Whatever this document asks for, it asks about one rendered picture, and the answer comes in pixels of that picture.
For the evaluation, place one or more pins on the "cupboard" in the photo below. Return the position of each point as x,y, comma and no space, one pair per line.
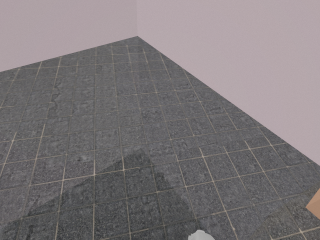
314,205

